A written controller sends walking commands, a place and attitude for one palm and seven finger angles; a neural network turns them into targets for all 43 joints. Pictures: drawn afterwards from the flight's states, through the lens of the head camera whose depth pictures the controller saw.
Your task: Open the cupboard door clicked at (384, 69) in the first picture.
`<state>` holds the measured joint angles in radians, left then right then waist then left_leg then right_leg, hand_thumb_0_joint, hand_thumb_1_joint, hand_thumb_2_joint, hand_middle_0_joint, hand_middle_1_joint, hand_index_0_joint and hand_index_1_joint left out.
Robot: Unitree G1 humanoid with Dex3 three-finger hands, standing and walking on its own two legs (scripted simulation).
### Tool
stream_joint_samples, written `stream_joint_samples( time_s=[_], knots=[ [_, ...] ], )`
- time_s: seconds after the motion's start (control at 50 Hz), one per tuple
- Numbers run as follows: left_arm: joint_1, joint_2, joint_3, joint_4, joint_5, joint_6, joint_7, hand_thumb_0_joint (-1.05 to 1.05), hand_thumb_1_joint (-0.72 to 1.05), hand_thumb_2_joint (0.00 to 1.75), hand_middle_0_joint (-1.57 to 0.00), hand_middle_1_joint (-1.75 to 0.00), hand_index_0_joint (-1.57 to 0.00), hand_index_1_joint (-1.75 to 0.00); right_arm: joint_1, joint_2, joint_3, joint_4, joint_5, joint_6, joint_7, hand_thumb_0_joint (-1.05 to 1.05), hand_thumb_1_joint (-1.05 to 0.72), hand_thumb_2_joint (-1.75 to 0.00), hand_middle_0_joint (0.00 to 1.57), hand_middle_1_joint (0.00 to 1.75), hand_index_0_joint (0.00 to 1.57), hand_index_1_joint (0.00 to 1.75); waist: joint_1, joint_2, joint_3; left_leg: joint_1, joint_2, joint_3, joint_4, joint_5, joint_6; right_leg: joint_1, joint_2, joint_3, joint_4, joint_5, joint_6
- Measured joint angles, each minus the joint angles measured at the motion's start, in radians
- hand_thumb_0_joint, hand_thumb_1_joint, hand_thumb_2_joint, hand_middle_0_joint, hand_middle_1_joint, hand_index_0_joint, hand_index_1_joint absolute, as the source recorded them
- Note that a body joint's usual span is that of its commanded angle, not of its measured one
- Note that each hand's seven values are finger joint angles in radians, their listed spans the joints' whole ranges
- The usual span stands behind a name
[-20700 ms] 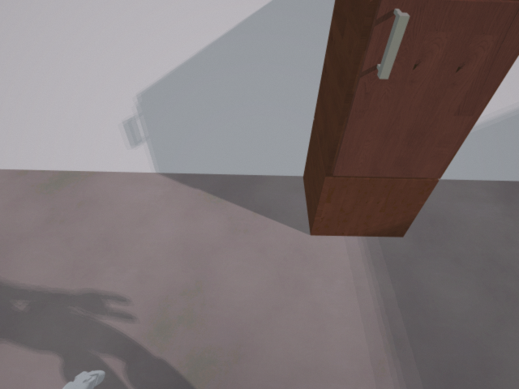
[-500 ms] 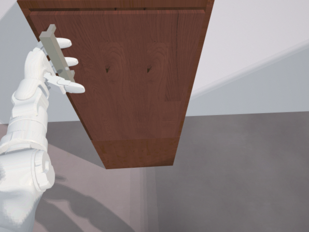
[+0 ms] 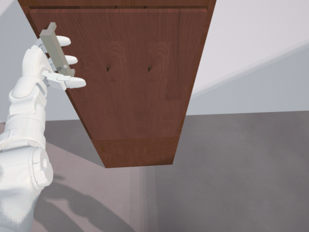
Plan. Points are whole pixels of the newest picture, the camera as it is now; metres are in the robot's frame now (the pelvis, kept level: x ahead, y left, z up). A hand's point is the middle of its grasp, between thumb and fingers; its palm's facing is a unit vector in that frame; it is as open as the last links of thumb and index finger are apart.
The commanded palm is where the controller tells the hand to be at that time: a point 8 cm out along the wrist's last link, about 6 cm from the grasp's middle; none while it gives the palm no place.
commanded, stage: close the thumb around the handle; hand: left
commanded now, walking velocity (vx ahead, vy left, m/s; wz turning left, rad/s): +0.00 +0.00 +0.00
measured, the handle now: (62, 56) +0.53 +0.22 +0.16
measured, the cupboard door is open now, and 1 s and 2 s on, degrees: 0 9 41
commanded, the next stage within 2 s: pull the door open along its arc in 0.52 s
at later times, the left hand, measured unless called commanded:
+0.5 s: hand (66, 68) +0.47 +0.20 +0.17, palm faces +0.01 -1.00 +0.00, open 5.9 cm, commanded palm +0.45 +0.25 +0.16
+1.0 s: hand (65, 85) +0.42 +0.19 +0.16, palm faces +0.00 -1.00 -0.01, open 6.1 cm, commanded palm +0.36 +0.25 +0.16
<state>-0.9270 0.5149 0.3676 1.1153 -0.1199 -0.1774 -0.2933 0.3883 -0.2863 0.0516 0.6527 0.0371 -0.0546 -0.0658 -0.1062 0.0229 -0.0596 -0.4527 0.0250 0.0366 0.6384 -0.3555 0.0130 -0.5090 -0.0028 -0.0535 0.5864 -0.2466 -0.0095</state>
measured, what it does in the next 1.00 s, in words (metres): stands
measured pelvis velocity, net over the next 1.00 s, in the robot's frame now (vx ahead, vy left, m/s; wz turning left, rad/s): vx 0.02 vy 0.00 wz -0.03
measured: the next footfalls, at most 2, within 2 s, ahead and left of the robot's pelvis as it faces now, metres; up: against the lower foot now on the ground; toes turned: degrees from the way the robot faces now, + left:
none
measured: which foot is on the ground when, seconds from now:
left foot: down 0.00-1.00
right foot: down 0.00-1.00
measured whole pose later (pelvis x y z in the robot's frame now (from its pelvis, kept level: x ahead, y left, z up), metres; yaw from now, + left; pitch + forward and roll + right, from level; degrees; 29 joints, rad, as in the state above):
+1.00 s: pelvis +0.02 +0.00 +0.01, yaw -2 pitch +5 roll +0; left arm -0.49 0.35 0.35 0.59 -0.21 -0.07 -0.27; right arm 0.35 -0.28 0.03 0.61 0.06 -0.04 -0.05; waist -0.04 0.05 -0.09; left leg -0.28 0.03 0.07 0.55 -0.35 0.01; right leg -0.37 0.01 -0.02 0.54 -0.25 -0.01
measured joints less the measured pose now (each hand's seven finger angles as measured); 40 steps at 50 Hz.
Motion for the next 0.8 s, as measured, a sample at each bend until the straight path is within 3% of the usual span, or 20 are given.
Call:
stream_joint_samples(
  time_s=[0.28,0.42,0.62,0.8],
  knots=[
    [0.025,-0.003,0.011,-0.018,-0.008,0.005,0.005,0.00,0.31,0.65,-0.38,-1.29,-0.37,-1.30,0.011,0.003,-0.001,-0.001,-0.002,0.005,0.005,0.01,-0.91,-0.90,0.21,0.30,0.20,0.30,0.002,0.001,-0.011,0.004,0.000,0.006,0.000,-0.004,0.003,0.002,0.001,0.007,-0.002,0.000,0.003],
    [0.053,-0.028,-0.025,-0.073,-0.016,0.008,0.008,0.01,0.66,0.80,-0.39,-1.32,-0.38,-1.33,0.013,0.002,-0.008,-0.001,0.000,0.002,0.004,0.01,-0.91,-0.90,0.21,0.30,0.20,0.30,0.012,0.008,-0.007,0.015,-0.002,0.003,-0.003,-0.005,0.004,0.016,-0.001,0.004,-0.009,0.000,0.005],
    [0.073,-0.068,-0.025,-0.105,-0.015,0.029,0.065,0.01,0.70,0.84,-0.36,-1.34,-0.33,-1.35,-0.006,0.009,-0.009,0.002,-0.004,-0.005,0.011,0.01,-0.91,-0.90,0.21,0.30,0.20,0.30,0.020,0.013,-0.010,0.035,-0.005,0.001,-0.015,-0.003,0.003,0.034,-0.004,0.003,-0.012,-0.004,0.005],
    [0.146,-0.077,-0.015,-0.176,-0.023,0.038,0.053,0.01,0.71,0.81,-0.37,-1.35,-0.32,-1.35,-0.010,0.009,-0.011,-0.010,0.002,0.003,0.012,0.01,-0.91,-0.90,0.21,0.30,0.20,0.30,0.028,0.017,-0.017,0.065,0.001,0.010,-0.034,-0.002,-0.002,0.055,0.004,0.011,-0.021,-0.005,0.000]
  ],
)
